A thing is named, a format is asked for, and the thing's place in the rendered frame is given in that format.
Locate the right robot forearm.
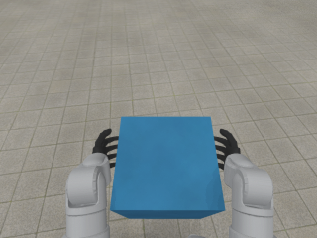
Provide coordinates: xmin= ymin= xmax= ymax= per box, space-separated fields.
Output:
xmin=223 ymin=153 xmax=277 ymax=238

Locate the carton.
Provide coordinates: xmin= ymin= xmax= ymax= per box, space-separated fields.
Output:
xmin=110 ymin=116 xmax=226 ymax=219

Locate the left robot forearm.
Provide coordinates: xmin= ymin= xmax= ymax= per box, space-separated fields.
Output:
xmin=62 ymin=153 xmax=112 ymax=238

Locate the left robot hand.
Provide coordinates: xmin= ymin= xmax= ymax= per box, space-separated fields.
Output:
xmin=92 ymin=128 xmax=119 ymax=169

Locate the right robot hand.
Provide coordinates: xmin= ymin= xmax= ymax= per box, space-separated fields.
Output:
xmin=214 ymin=129 xmax=241 ymax=170

